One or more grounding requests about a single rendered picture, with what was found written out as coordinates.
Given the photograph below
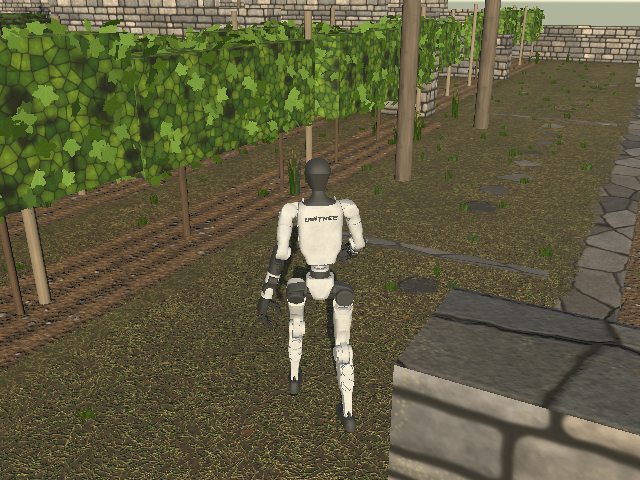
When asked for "robot left forearm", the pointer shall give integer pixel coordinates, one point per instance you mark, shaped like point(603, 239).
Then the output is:
point(273, 275)

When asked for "humanoid robot torso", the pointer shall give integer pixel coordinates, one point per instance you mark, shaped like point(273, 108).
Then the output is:
point(320, 240)

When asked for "robot right shin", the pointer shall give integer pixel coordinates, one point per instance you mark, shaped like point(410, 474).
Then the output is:
point(345, 377)

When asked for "robot right hand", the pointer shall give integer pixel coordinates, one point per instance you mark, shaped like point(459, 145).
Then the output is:
point(344, 251)

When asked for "right robot upper arm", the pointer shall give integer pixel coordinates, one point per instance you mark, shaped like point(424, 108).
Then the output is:
point(353, 220)

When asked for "robot left hand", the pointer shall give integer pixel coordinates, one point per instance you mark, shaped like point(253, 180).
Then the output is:
point(262, 308)

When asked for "left robot upper arm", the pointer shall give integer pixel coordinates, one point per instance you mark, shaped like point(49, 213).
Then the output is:
point(288, 212)

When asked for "robot right forearm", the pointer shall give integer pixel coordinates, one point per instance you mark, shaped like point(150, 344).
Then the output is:
point(354, 252)

